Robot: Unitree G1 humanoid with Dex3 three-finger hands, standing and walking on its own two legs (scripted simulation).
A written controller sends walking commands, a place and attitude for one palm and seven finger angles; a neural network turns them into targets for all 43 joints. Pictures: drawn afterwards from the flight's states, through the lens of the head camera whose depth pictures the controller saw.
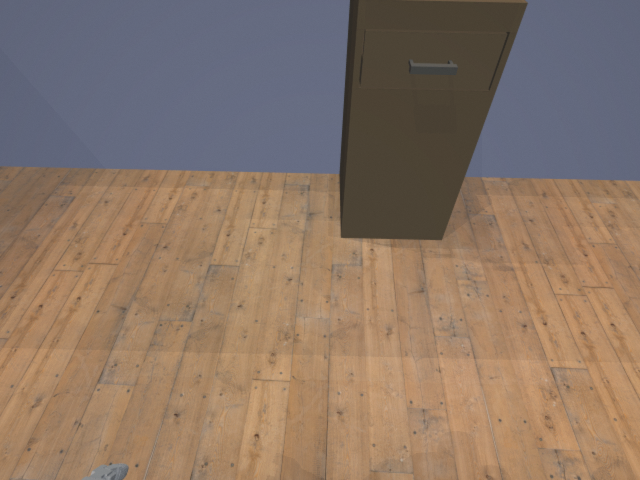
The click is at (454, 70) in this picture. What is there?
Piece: drawer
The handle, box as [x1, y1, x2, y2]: [409, 59, 457, 74]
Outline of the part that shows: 409,59 410,73 455,74 457,69 456,64 453,64 451,60 448,60 447,64 414,63 412,59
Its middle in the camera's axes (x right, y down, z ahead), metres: +0.32 -0.50 +1.11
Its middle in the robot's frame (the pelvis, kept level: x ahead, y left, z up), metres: +1.18 -0.26 +0.00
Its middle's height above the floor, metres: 0.77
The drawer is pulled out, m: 0.00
